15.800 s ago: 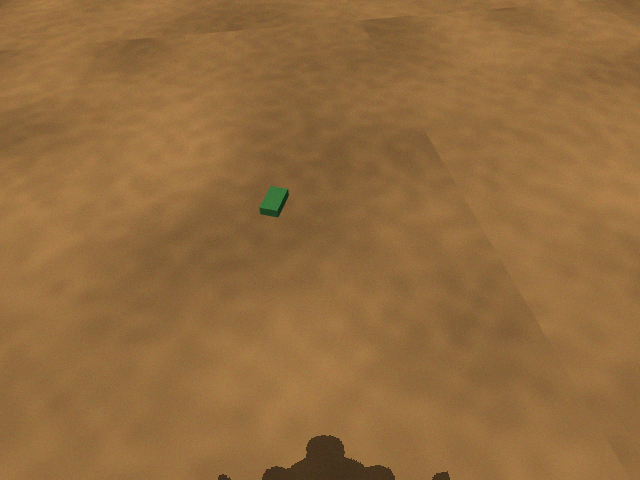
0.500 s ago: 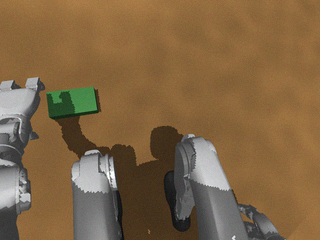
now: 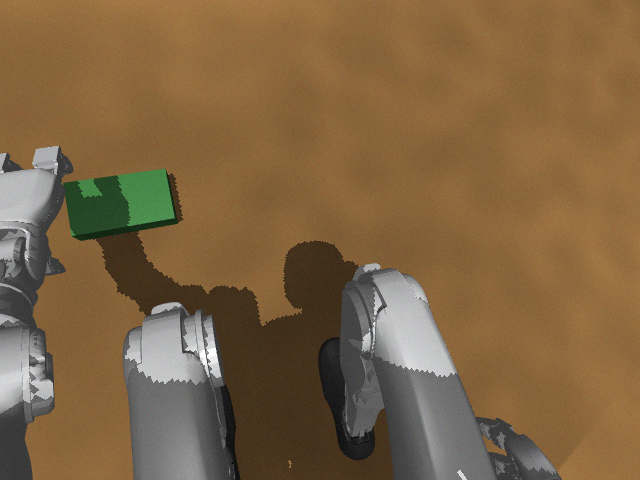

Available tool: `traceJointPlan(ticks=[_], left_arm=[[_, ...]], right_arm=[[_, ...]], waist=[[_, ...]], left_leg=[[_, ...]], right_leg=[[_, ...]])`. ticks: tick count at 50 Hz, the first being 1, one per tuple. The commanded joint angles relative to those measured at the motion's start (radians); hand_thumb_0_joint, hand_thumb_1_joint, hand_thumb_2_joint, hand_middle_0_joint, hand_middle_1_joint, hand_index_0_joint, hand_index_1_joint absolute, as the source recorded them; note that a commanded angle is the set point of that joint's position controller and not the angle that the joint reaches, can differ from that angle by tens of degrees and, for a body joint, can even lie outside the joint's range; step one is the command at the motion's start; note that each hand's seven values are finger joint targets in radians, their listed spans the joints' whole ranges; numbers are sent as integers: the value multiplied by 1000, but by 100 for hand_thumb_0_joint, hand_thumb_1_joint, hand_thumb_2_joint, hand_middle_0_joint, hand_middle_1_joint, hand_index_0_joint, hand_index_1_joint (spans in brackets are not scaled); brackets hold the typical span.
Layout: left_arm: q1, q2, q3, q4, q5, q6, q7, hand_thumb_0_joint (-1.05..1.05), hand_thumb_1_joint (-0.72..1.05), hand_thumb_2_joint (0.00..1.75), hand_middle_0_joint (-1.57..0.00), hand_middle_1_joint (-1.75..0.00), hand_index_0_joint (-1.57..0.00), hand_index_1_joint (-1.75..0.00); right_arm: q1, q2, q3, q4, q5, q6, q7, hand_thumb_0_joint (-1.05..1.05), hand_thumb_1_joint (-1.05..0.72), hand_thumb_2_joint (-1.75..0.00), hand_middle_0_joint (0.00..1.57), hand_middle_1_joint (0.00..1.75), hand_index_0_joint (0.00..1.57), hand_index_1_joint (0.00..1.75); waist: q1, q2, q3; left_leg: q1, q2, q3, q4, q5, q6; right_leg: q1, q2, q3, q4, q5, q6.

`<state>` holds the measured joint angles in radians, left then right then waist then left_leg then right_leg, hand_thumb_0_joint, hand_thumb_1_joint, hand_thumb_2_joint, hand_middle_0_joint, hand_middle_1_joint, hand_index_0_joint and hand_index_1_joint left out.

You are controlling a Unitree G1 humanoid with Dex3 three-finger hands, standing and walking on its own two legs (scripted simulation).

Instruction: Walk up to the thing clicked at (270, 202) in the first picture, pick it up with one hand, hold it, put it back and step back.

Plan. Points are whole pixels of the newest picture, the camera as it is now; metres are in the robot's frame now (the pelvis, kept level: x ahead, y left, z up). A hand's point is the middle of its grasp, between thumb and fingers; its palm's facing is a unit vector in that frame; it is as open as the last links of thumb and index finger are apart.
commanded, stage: rise first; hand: left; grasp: from above
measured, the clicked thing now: (123, 204) +0.50 +0.24 -0.32
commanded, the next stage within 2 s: approach in 1.58 s
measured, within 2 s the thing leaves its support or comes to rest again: neither
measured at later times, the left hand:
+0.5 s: hand (54, 215) +0.45 +0.29 -0.19, palm faces -0.46 -0.06 -0.89, open 14.0 cm
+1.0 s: hand (62, 209) +0.46 +0.29 -0.20, palm faces -0.46 -0.07 -0.89, open 14.1 cm
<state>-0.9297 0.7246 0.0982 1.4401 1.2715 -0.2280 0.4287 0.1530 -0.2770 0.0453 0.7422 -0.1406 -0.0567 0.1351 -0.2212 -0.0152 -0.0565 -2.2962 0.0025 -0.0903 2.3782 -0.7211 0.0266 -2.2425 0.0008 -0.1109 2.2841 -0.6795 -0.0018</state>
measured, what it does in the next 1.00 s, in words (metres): stands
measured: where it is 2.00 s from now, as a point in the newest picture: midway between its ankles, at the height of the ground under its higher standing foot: (286, 439)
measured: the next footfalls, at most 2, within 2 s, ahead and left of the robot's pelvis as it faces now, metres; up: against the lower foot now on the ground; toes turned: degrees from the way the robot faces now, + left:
none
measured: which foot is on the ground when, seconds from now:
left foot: down 0.00-1.00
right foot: down 0.00-1.00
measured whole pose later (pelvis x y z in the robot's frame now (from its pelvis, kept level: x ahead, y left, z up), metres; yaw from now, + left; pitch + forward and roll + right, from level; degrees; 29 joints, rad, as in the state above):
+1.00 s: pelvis +0.00 +0.00 -0.02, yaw -1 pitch +34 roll -9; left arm -1.03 0.79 0.08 1.54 1.27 -0.20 0.43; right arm 0.17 -0.29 0.11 0.72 -0.16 -0.08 0.15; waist -0.29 -0.02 -0.01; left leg -2.34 0.00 -0.11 2.44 -0.71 0.03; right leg -2.28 0.00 -0.13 2.33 -0.66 0.00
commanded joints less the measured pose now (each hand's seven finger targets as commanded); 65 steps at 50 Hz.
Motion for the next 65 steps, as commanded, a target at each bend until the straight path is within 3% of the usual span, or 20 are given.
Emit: traceJointPlan(ticks=[1,3,4,7,10,11,19,23,29,31,36,40,42,45,48,53,55,59,62,65], left_arm=[[-303,244,24,-134,-13,3,44,0,-54,100,-8,-100,-8,-100],[-303,249,24,-120,-9,6,43,0,-53,100,-8,-100,-9,-99],[-300,244,17,-115,-9,7,40,0,-61,108,-10,-93,-6,-98],[-325,260,27,-127,-15,8,45,0,-53,100,-10,-99,-9,-99],[-321,238,4,-90,-12,13,43,0,-53,100,-10,-98,-9,-99],[-329,243,7,-106,-13,13,45,0,-54,101,-9,-98,-9,-99],[-351,246,10,-111,-17,26,42,0,-54,101,-9,-100,-8,-100],[-352,240,-6,-82,-14,26,38,0,-53,100,-10,-100,-9,-100],[-360,253,-3,-66,-15,28,39,0,-55,101,-9,-100,-8,-101],[-377,253,-2,-69,-14,27,41,0,-55,102,-8,-100,-8,-101],[-388,252,-9,-48,-10,26,45,0,-57,103,-7,-100,-7,-101],[-408,276,1,-59,-7,27,48,0,-55,101,-8,-100,-8,-101],[-392,260,-6,-22,-11,30,45,0,-55,102,-8,-101,-7,-101],[-400,313,16,-41,-5,28,46,0,-55,101,-9,-100,-8,-101],[-393,292,0,-22,-6,28,43,0,-55,101,-8,-103,-8,-103],[-388,313,11,-75,-2,27,43,0,-56,102,-8,-101,-7,-101],[-392,274,-3,-50,-13,31,41,0,-56,102,-7,-101,-7,-101],[-373,294,3,-63,-5,36,40,0,-56,103,-7,-101,-7,-101],[-381,257,-15,-48,-11,40,34,0,-54,101,-9,-100,-8,-101],[-371,291,2,-53,-10,38,28,0,-53,100,-10,-97,-9,-98]], right_arm=[[212,-240,-75,-7,3,-5,-8,0,-91,-90,20,30,20,30],[218,-244,-70,-9,1,-7,-6,0,-90,-90,20,30,20,30],[226,-246,-71,-6,1,-8,-6,0,-91,-90,20,30,20,30],[224,-254,-71,-10,0,-10,-4,0,-91,-90,20,30,20,30],[217,-247,-63,-11,2,-10,-7,0,-91,-90,20,30,20,30],[215,-248,-62,-6,4,-9,-9,0,-91,-90,20,30,20,30],[230,-255,-61,-3,3,-10,-8,0,-91,-90,20,30,20,30],[232,-252,-48,-12,0,-10,-4,0,-91,-90,20,30,20,30],[230,-255,-44,-12,3,-12,-5,0,-91,-90,20,30,20,30],[237,-259,-41,-17,-1,-13,-4,0,-91,-90,20,30,20,30],[236,-259,-35,-15,-4,-15,-3,0,-91,-90,20,30,20,30],[242,-267,-32,-14,-6,-19,-3,0,-90,-90,20,30,20,30],[242,-265,-26,-18,-7,-22,1,0,-90,-90,20,30,20,30],[249,-268,-20,-20,-9,-24,0,0,-90,-90,20,30,20,30],[249,-266,-14,-17,-13,-26,6,0,-91,-90,20,30,20,30],[246,-272,-18,-25,-10,-26,8,0,-90,-90,20,30,20,30],[248,-274,-22,-22,-9,-27,12,0,-90,-90,20,30,20,30],[247,-274,-19,-25,-5,-25,9,0,-90,-90,20,30,20,30],[251,-268,-21,-22,-4,-27,14,0,-90,-90,20,30,20,30],[255,-274,-19,-28,-3,-28,13,0,-90,-90,20,30,20,30]], waist=[[-6,295,-672],[-18,299,-668],[-22,287,-673],[-18,314,-678],[-32,285,-650],[-21,299,-665],[-35,317,-695],[-52,294,-662],[-45,305,-660],[-59,316,-655],[-64,317,-652],[-66,332,-667],[-80,313,-630],[-71,308,-648],[-83,321,-631],[-64,368,-684],[-80,348,-642],[-61,374,-648],[-83,353,-625],[-74,328,-622]], left_leg=[[519,-17,35,-254,213,8],[525,-16,31,-246,230,8],[525,-16,32,-239,238,9],[512,-16,30,-250,207,7],[487,-18,34,-240,179,12],[498,-18,32,-245,193,8],[532,-14,20,-233,262,1],[476,-17,35,-215,230,12],[490,-17,30,-220,220,7],[483,-17,30,-214,222,7],[473,-15,27,-214,204,6],[495,-15,23,-211,235,2],[473,-14,25,-198,232,6],[445,-17,38,-188,226,13],[435,-17,39,-188,218,12],[488,-14,28,-202,229,2],[468,-13,20,-209,207,2],[487,-12,20,-216,224,-2],[480,-13,16,-213,226,2],[455,-16,25,-209,216,7]], right_leg=[[319,35,-31,-213,222,-39],[318,34,-34,-206,238,-36],[329,35,-36,-208,249,-37],[315,32,-38,-200,221,-39],[307,37,-38,-211,201,-39],[305,36,-38,-203,209,-40],[307,32,-45,-181,268,-39],[332,37,-42,-200,252,-36],[309,38,-44,-191,238,-40],[312,37,-46,-190,242,-38],[301,41,-52,-186,227,-40],[302,39,-54,-176,250,-40],[298,38,-53,-176,252,-37],[342,41,-47,-187,250,-33],[346,45,-48,-186,248,-34],[336,46,-60,-174,249,-40],[297,42,-65,-169,233,-41],[298,41,-62,-169,244,-43],[283,40,-63,-170,251,-41],[308,38,-57,-184,241,-37]])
